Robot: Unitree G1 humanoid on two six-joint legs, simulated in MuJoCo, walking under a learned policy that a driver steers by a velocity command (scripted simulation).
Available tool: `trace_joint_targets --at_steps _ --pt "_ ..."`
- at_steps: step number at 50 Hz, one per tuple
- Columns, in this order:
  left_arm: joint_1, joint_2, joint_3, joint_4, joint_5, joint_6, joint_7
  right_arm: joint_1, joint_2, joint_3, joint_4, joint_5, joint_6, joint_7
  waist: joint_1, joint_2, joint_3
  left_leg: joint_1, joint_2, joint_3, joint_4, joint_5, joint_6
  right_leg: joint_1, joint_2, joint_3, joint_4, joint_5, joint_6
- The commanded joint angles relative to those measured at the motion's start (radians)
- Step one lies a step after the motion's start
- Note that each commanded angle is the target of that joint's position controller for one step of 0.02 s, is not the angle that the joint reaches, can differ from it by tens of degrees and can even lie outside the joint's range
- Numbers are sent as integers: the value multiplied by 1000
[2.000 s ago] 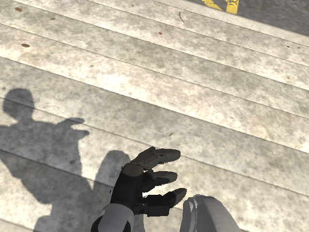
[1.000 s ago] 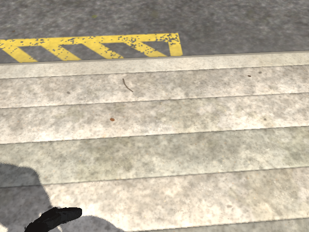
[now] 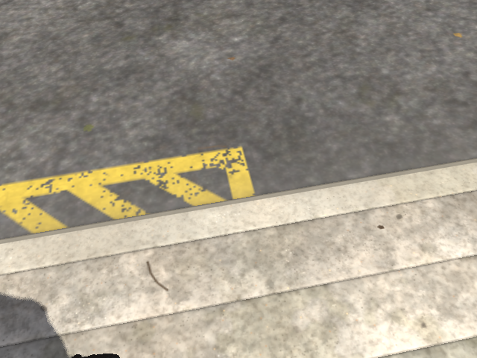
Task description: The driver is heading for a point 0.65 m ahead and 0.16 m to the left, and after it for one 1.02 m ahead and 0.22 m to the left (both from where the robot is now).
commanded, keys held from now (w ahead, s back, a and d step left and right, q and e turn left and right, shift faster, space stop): w+q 0.66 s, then w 0.02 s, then w+e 0.32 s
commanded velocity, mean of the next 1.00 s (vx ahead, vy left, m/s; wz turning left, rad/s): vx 0.50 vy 0.00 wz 0.37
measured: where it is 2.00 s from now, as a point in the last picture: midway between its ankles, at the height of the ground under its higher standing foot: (178, 252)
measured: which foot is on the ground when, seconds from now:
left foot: up 0.00-0.38, down 0.40-0.92, up 0.94-1.00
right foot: down 0.00-0.40, up 0.42-0.88, down 0.90-1.00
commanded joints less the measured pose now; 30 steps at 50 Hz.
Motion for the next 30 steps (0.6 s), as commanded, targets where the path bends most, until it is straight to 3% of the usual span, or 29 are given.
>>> trace_joint_targets --at_steps 1,3,6,11,15,17,18,19,20,21,22,23,24,25,26,28,30 --pt "111 94 35 0 7 -5 2 -95 -73 -25 -124 -6 -3 0 62 -153 -7 -355 105 -53 83 117 1 322 -287 319 -308 67 -184" --pt "92 93 40 22 5 -14 1 -91 -39 -22 -129 -2 18 4 32 -150 21 -317 109 -47 49 154 -5 256 -272 217 -352 172 -172" --pt "110 130 55 63 6 -17 12 -141 -22 -18 -148 -10 29 8 27 -105 38 -346 107 -48 -54 249 -19 263 -275 104 -368 299 -169" --pt "139 180 69 106 -3 -5 25 -296 -7 -5 -191 -9 29 40 74 -96 69 -280 98 23 -324 433 -2 287 -260 -45 -366 293 -129" --pt "180 223 83 137 -24 12 25 -389 -26 -9 -242 -4 33 60 97 -103 100 -255 80 83 -444 341 42 392 -293 -96 -324 331 -99" --pt "174 252 91 141 -32 23 27 -365 -53 -24 -254 -10 37 65 67 -131 70 -154 26 144 -475 233 81 427 -294 -134 -218 614 -79" --pt "169 270 95 142 -38 30 30 -298 -75 -39 -243 -12 40 64 24 -145 28 -50 -20 181 -500 197 105 432 -284 -157 -108 786 -67" --pt "160 269 93 140 -43 36 32 -145 -117 -65 -203 -10 40 60 -59 -125 -43 160 -75 204 -577 252 140 385 -246 -192 90 854 -43" --pt "172 237 80 126 -24 33 37 32 -197 -102 -161 -8 46 43 -130 -53 -134 481 -20 64 -583 304 188 148 -207 -198 385 628 3" --pt "256 85 28 57 23 9 24 10 -327 -115 -166 2 34 34 -10 252 -202 799 261 -510 -679 204 375 -318 -15 -123 768 -312 69" --pt "171 149 31 45 -13 -35 10 74 -260 -93 -194 -5 23 35 -86 167 -364 858 330 -776 -846 63 426 -420 16 115 891 -363 55" --pt "75 194 44 19 -51 -50 5 43 -197 -75 -180 -16 12 35 -96 107 -232 784 301 -630 -855 144 367 -500 -29 120 889 -261 34" --pt "56 178 35 16 -38 -57 12 -20 -163 -64 -188 -9 7 32 -55 33 -157 636 260 -507 -843 231 329 -464 -73 120 808 -173 20" --pt "50 180 39 24 -8 -55 20 -96 -128 -52 -201 -9 8 30 -11 -10 -98 485 221 -408 -847 331 301 -391 -105 118 725 -126 25" --pt "65 189 47 25 3 -44 21 -139 -106 -43 -217 -20 6 27 28 4 -76 378 195 -352 -869 412 292 -313 -124 125 674 -98 30" --pt "74 172 47 24 8 -18 19 -156 -106 -42 -216 -22 1 22 57 5 -53 278 170 -309 -901 481 295 -259 -120 112 597 -79 49" --pt "33 144 38 14 15 -5 20 -132 -125 -47 -199 -17 -3 10 57 -8 -22 211 148 -255 -911 535 290 -257 -103 93 494 -22 72"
